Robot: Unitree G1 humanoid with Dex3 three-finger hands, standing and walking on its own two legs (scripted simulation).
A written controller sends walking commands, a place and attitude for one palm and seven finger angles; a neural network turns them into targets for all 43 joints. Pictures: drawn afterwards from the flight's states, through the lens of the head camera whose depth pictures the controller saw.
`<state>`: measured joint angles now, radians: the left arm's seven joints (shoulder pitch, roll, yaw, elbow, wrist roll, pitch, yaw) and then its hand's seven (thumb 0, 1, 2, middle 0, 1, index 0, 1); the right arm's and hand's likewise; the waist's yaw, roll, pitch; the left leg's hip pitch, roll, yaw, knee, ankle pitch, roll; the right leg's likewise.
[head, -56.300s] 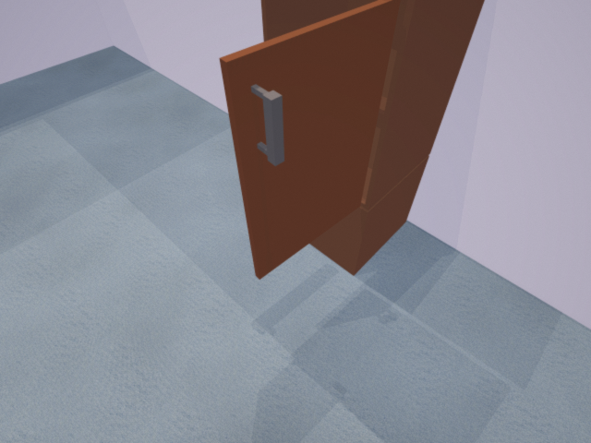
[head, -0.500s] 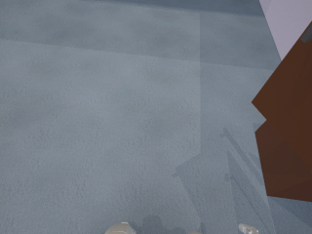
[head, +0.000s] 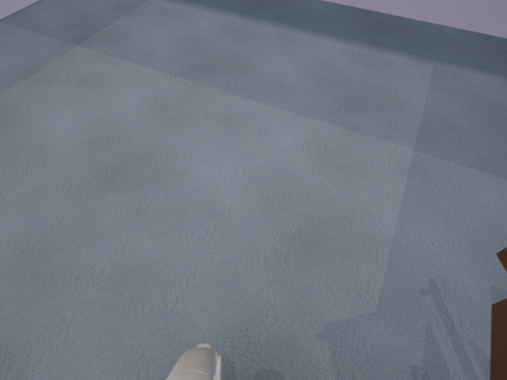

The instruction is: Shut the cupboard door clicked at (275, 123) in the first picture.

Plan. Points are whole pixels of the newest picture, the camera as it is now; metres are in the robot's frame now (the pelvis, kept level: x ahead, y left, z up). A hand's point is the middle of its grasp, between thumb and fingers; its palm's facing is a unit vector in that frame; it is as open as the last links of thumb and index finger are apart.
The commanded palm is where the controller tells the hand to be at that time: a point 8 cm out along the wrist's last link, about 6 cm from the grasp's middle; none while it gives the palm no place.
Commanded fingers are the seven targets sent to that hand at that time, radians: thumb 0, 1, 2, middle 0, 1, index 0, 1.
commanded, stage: walk to a spot facing it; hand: left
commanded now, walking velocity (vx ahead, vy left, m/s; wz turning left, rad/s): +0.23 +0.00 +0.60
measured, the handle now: out of the picture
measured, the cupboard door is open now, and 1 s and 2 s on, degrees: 31 31 31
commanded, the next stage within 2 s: turn to face it in 0.34 s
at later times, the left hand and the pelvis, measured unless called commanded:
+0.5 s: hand (133, 325) +0.22 +0.24 -0.15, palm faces +0.22 -0.94 -0.26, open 7.3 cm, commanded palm none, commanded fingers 0.00 0.90 0.90 -0.20 -0.30 -0.20 -0.30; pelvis +0.13 +0.01 -0.01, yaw +14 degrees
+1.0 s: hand (148, 325) +0.23 +0.22 -0.18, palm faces +0.10 -0.97 -0.22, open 7.3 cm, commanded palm none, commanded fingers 0.00 0.90 0.90 -0.20 -0.30 -0.20 -0.30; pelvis +0.20 +0.02 -0.01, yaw +1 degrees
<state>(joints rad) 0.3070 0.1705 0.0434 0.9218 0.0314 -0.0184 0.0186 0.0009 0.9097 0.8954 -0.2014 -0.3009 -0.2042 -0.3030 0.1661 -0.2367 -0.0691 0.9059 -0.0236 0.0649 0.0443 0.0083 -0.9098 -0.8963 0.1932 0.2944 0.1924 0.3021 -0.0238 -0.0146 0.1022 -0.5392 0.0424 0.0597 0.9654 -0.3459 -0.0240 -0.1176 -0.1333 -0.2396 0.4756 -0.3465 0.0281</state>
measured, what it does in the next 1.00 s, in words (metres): walks ahead: left foot, then right foot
